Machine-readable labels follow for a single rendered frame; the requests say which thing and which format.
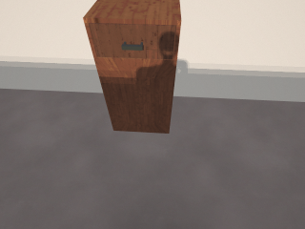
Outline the cabinet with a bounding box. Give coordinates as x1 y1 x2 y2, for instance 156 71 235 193
83 0 182 134

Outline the drawer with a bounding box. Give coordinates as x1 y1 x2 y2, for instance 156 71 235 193
90 23 175 60

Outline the handle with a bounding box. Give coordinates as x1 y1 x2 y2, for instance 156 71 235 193
121 41 143 51

